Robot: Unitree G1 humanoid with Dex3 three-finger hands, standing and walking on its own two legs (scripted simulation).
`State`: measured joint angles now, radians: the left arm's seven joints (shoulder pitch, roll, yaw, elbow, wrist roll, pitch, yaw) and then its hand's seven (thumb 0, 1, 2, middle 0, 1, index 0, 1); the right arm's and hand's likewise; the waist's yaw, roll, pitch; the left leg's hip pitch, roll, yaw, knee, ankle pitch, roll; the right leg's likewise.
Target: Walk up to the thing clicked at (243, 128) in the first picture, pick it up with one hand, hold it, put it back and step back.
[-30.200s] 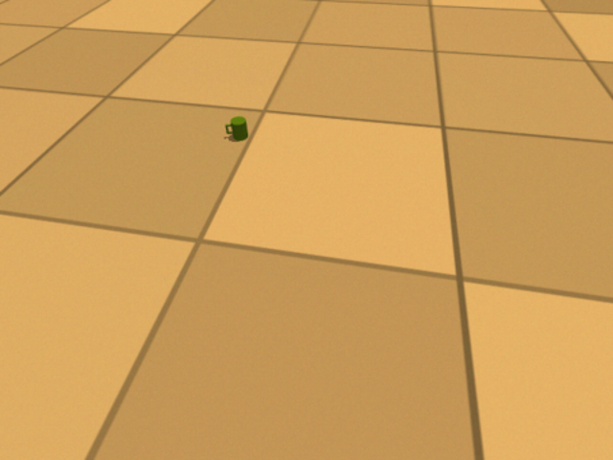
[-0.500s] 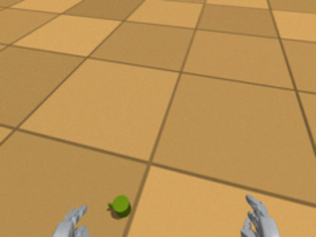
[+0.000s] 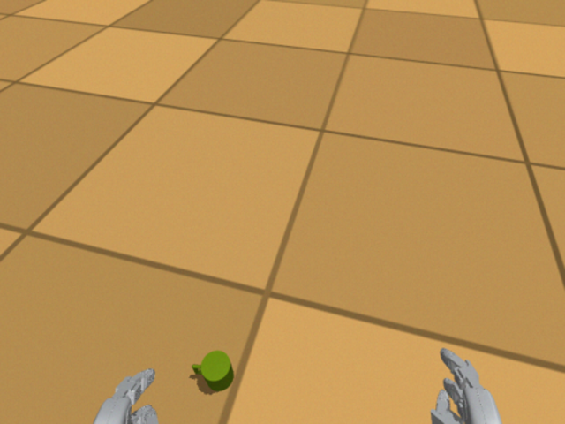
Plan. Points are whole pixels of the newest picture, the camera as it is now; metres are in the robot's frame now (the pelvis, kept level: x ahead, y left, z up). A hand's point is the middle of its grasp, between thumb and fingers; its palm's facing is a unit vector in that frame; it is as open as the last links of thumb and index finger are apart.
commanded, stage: home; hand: left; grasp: from above
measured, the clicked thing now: (212, 370) +0.43 +0.23 -0.66
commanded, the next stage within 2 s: stand in 0.10 s
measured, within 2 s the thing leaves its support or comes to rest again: neither
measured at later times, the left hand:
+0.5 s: hand out of the picture +0.10 +0.25 -0.11, palm faces +0.05 -0.94 -0.34, open 7.4 cm
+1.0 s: hand out of the picture +0.02 +0.25 -0.10, palm faces +0.07 -0.94 -0.32, open 7.4 cm
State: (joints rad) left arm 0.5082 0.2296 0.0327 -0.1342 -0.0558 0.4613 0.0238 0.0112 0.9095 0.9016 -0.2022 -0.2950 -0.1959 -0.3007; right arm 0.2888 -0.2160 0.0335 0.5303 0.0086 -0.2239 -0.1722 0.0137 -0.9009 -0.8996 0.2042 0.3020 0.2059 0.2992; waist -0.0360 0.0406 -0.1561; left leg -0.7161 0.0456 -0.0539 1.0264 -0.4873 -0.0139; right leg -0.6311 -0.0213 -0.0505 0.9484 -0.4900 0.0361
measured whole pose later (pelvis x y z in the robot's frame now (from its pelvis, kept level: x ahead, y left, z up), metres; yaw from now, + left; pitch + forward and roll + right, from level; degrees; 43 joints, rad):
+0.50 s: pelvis -0.01 +0.01 +0.03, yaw +1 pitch +0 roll +0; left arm 0.23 0.30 0.06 0.74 0.05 0.06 0.04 0.01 0.91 0.90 -0.20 -0.30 -0.20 -0.30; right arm 0.19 -0.30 -0.04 0.88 -0.05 -0.03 0.00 0.01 -0.90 -0.90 0.20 0.30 0.21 0.30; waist 0.02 -0.02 0.04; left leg -0.41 0.00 -0.02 0.78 -0.38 0.01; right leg -0.35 -0.07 -0.03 0.76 -0.41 0.05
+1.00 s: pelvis -0.02 +0.01 +0.06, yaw +2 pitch -5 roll +0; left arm 0.19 0.29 0.04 1.10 0.03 0.02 0.03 0.01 0.91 0.90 -0.21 -0.30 -0.20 -0.30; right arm 0.16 -0.27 -0.03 1.09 -0.02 0.00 -0.01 0.01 -0.90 -0.90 0.20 0.30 0.21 0.30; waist 0.02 0.00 0.06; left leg -0.16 -0.02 -0.02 0.44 -0.20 0.01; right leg -0.09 -0.08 -0.05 0.41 -0.22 0.06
